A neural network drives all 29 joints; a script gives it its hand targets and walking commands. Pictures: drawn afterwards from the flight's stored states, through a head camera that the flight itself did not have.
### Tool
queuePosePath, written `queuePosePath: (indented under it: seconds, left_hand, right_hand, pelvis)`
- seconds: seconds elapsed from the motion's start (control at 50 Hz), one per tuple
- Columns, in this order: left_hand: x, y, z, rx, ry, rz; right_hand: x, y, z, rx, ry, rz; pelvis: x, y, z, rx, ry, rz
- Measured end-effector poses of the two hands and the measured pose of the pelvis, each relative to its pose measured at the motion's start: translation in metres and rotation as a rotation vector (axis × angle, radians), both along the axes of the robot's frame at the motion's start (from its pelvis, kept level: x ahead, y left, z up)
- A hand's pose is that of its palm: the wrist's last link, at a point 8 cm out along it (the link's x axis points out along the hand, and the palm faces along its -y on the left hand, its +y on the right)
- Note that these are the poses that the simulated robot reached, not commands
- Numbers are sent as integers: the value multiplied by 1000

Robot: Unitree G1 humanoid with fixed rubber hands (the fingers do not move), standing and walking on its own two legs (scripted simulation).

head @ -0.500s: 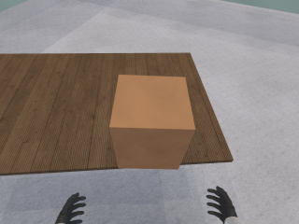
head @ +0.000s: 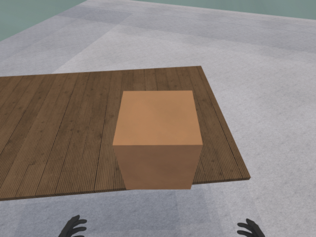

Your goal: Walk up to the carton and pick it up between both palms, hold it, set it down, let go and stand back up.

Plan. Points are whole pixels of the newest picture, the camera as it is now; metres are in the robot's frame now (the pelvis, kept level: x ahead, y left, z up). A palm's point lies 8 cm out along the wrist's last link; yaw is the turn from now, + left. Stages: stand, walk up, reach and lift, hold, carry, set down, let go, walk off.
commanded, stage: stand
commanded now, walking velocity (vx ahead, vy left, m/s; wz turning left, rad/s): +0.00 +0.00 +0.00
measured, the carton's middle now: (158, 141) +0.39 +0.00 -0.01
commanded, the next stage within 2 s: none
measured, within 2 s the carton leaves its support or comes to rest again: neither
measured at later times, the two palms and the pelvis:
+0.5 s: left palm out of the picture +0.11 +0.25 -0.10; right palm out of the picture +0.09 -0.25 -0.10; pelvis +0.00 +0.00 +0.00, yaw +0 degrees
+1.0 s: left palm out of the picture +0.09 +0.25 -0.10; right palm out of the picture +0.07 -0.25 -0.11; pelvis -0.01 +0.00 +0.00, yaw +0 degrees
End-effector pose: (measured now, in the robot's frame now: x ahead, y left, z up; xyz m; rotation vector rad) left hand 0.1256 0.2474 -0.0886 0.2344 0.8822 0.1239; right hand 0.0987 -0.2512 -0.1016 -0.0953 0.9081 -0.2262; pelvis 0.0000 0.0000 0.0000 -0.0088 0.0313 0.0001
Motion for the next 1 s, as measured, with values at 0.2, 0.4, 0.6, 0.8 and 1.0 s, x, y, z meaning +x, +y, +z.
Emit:
queuePosePath:
  seconds: [0.2,0.4,0.6,0.8,1.0]
  left_hand:
    - [-5,1,-3,0,19,6]
    - [-9,2,-6,0,38,11]
    - [-14,2,-8,0,56,16]
    - [-23,2,-10,1,70,21]
    - [-35,2,-12,2,85,29]
  right_hand:
    - [0,0,0,-1,-3,-1]
    - [-2,0,-1,-2,4,-3]
    - [-7,-1,-3,-1,20,-8]
    - [-15,-2,-6,1,34,-13]
    - [-28,-3,-9,6,50,-18]
  pelvis:
    - [0,0,0,0,0,0]
    - [0,0,0,0,0,0]
    - [-1,0,0,0,-2,0]
    - [-5,-1,0,1,-8,0]
    - [-13,-2,0,3,-19,0]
